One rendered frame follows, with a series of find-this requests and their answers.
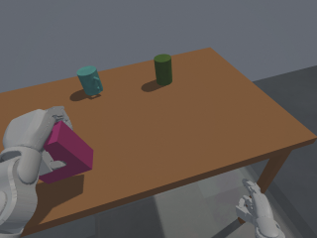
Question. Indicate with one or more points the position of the left robot forearm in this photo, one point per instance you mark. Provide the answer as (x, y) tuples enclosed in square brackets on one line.
[(19, 175)]

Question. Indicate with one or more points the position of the left robot hand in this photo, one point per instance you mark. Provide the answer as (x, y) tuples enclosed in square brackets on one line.
[(32, 129)]

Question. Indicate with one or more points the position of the right robot hand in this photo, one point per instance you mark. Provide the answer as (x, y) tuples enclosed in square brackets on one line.
[(257, 206)]

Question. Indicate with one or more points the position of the right robot forearm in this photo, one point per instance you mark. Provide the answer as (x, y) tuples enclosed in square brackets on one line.
[(266, 227)]

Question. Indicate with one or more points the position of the table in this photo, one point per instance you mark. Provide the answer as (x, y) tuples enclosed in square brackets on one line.
[(149, 138)]

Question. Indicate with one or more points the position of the sponge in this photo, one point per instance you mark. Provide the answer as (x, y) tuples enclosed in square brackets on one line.
[(64, 145)]

